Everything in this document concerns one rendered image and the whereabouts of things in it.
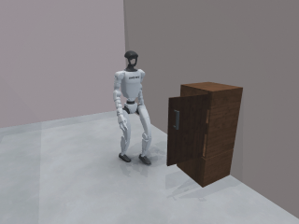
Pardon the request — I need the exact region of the left robot upper arm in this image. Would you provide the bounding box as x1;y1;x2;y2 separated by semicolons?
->
137;69;146;89

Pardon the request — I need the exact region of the right robot forearm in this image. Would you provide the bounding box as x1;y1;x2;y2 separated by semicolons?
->
113;91;123;115

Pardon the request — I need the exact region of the left robot forearm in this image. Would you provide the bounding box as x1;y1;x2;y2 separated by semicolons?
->
137;89;144;105

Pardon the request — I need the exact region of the handle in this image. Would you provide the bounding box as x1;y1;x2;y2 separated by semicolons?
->
173;110;179;130

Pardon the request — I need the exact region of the right robot hand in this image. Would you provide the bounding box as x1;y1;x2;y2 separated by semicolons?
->
118;114;128;132

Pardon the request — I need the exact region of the cupboard door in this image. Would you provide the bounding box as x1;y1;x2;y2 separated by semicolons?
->
166;93;209;166

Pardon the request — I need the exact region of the robot right shin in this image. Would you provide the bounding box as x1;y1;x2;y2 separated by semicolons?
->
121;136;130;156

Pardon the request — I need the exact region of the right robot upper arm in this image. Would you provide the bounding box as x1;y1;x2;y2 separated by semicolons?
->
113;71;124;97

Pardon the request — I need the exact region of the robot left thigh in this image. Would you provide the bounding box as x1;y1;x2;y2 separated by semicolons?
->
136;105;151;140

